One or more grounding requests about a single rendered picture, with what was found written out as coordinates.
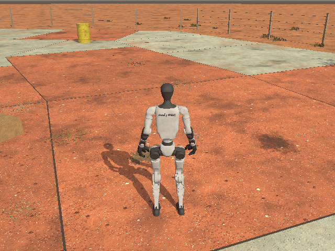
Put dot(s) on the robot right foot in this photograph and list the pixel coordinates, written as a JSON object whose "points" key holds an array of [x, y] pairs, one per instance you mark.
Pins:
{"points": [[180, 210]]}

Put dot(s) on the left robot upper arm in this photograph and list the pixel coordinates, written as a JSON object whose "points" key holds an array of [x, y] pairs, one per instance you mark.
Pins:
{"points": [[148, 120]]}

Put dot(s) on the right robot shin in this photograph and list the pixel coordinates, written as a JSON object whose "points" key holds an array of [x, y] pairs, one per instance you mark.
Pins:
{"points": [[180, 191]]}

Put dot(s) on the right robot hand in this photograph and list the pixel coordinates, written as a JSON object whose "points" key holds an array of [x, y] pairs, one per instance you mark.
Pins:
{"points": [[189, 147]]}

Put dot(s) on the right robot forearm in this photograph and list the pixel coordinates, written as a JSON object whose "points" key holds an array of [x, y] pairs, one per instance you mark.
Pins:
{"points": [[191, 138]]}

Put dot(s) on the right robot upper arm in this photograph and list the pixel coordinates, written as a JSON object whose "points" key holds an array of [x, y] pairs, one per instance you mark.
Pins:
{"points": [[186, 120]]}

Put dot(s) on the left robot hand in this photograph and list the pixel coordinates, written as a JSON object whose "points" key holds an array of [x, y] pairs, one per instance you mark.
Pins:
{"points": [[142, 149]]}

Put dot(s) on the left robot forearm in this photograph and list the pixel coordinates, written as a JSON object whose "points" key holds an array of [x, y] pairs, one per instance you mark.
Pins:
{"points": [[143, 139]]}

